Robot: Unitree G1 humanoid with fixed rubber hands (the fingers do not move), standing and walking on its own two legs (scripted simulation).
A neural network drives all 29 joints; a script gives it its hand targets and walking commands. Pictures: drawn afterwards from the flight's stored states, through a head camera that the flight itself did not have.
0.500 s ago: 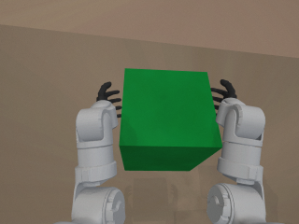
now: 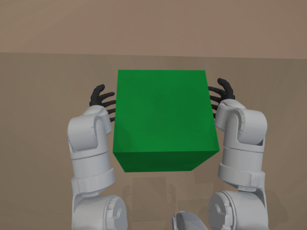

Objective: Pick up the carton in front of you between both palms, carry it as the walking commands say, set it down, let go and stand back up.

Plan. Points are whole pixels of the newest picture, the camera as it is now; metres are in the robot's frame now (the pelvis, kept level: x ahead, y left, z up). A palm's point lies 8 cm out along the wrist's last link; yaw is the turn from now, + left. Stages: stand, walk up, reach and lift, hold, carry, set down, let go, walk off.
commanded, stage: carry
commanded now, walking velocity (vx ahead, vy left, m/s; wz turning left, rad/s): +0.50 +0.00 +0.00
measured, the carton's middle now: (159, 127) +0.37 -0.03 +0.05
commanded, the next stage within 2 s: none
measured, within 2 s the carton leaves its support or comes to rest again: neither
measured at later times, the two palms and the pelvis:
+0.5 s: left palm (91, 26) +0.65 +0.15 +0.21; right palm (184, 18) +0.68 -0.14 +0.21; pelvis +0.31 -0.01 +0.03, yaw +1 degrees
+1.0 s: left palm out of the picture +0.95 +0.15 +0.23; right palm out of the picture +0.98 -0.13 +0.24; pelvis +0.61 -0.02 +0.07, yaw +1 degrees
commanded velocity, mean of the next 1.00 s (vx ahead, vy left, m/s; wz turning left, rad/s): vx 0.50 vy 0.00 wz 0.00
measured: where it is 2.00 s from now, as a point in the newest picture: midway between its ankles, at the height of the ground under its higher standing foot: (140, 87)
